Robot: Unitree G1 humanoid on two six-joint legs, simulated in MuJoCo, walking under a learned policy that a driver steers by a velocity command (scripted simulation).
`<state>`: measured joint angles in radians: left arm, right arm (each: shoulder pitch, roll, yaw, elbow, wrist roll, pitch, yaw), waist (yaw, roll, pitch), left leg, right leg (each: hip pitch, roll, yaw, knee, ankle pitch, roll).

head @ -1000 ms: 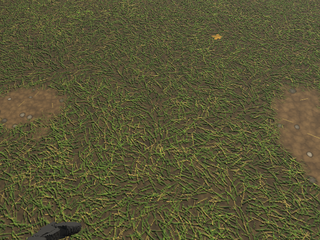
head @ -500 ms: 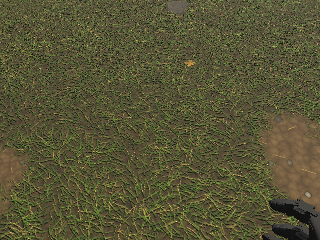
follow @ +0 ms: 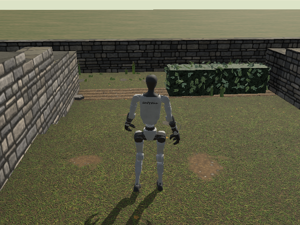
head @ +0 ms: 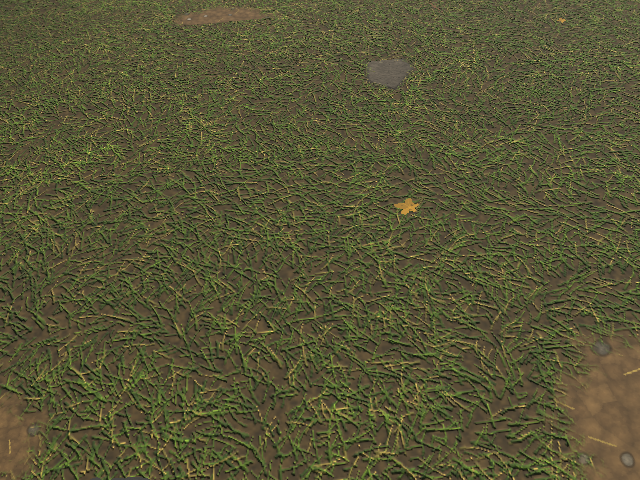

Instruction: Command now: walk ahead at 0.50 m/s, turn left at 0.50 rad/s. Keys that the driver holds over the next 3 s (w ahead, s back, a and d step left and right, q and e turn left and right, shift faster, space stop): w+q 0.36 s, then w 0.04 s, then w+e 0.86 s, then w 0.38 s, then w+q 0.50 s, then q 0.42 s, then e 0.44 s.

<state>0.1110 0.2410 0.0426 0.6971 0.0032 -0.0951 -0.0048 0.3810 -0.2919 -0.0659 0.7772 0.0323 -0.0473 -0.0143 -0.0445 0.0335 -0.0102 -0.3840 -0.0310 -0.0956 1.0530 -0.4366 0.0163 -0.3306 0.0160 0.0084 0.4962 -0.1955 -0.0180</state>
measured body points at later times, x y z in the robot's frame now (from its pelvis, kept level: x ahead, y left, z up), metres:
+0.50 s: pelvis +0.24 +0.09 -0.01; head +0.28 +0.11 +0.44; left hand +0.21 +0.38 -0.14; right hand +0.50 -0.10 -0.09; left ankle +0.29 +0.18 -0.74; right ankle +0.15 -0.10 -0.64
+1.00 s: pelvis +0.53 +0.11 -0.02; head +0.57 +0.11 +0.43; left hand +0.70 +0.38 -0.11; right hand +0.60 -0.18 -0.15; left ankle +0.31 +0.19 -0.68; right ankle +0.63 +0.04 -0.74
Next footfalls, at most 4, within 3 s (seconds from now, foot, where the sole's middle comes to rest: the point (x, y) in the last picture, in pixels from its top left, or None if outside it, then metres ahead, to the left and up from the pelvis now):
0.40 left None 0.33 0.19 -0.77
0.96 right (314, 407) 0.67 0.04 -0.77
1.42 left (233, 307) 0.95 0.24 -0.77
1.90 right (336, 236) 1.18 -0.04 -0.77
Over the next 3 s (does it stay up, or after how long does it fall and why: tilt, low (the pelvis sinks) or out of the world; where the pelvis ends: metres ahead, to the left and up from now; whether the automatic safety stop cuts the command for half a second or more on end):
stays up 1.35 0.10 -0.01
